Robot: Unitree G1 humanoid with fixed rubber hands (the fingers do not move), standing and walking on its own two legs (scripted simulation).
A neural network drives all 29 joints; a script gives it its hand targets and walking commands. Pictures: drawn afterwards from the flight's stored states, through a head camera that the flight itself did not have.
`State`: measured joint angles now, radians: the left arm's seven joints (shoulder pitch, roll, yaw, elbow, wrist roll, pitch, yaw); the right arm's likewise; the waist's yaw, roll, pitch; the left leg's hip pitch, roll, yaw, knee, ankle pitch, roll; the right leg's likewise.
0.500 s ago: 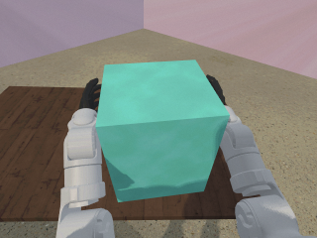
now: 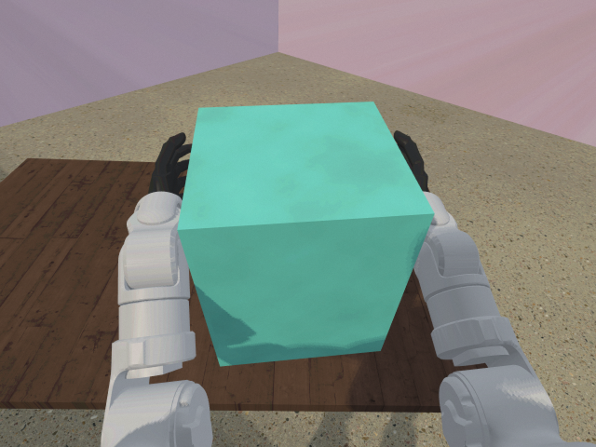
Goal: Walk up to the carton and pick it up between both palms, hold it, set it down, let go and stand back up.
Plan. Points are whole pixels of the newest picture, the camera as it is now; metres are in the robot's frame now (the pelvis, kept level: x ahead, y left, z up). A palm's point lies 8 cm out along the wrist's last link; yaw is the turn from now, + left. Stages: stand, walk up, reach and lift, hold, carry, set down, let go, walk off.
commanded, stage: hold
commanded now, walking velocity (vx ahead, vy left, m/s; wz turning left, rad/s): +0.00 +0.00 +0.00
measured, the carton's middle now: (295, 236) +0.33 +0.01 +0.17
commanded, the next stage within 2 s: none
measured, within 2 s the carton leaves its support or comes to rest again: neither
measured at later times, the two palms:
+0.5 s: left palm (171, 202) +0.36 +0.16 +0.20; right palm (410, 201) +0.36 -0.14 +0.20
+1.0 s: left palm (169, 206) +0.36 +0.16 +0.20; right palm (410, 201) +0.36 -0.14 +0.20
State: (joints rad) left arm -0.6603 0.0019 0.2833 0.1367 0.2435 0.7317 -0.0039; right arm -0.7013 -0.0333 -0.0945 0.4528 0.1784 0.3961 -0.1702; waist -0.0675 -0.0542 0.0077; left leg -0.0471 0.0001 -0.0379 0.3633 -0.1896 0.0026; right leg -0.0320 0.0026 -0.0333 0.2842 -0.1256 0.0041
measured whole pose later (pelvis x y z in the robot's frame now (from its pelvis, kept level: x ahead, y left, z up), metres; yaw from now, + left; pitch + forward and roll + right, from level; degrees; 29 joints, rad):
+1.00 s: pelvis +0.00 +0.00 +0.00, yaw +0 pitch -8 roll -1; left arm -0.64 0.00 0.29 0.13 0.24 0.74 -0.01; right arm -0.69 -0.02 -0.09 0.45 0.17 0.40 -0.17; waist -0.08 -0.06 0.02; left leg -0.04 0.00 -0.04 0.36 -0.18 0.00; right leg -0.03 0.00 -0.04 0.29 -0.13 0.00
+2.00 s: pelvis +0.00 +0.00 +0.00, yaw +0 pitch -8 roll -1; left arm -0.60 -0.02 0.27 0.04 0.26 0.78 0.00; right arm -0.65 -0.04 -0.06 0.39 0.21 0.42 -0.17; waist -0.08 -0.05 0.03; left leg -0.03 0.00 -0.03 0.38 -0.20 0.01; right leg 0.00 0.00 -0.03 0.29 -0.13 0.01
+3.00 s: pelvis +0.01 +0.00 +0.00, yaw -1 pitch -8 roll -1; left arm -0.58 -0.02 0.27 0.02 0.24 0.75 0.00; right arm -0.63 -0.06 -0.04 0.36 0.24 0.40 -0.19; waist -0.08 -0.06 0.02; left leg -0.03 0.00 -0.02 0.37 -0.21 0.01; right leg -0.01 0.01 -0.02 0.27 -0.13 0.01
